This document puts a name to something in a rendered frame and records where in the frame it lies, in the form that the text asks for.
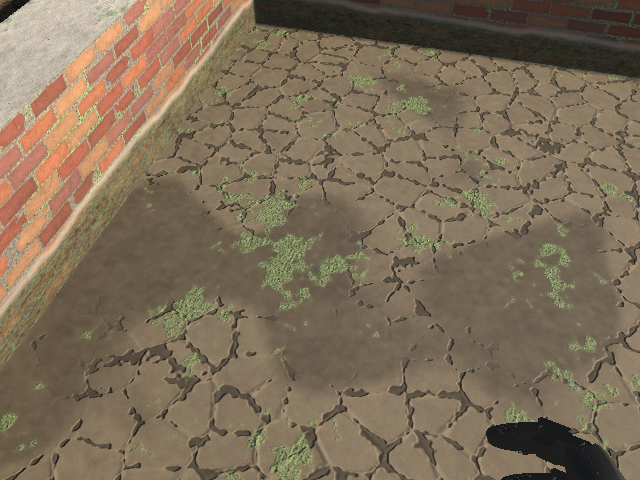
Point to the robot right hand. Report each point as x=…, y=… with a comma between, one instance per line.
x=556, y=444

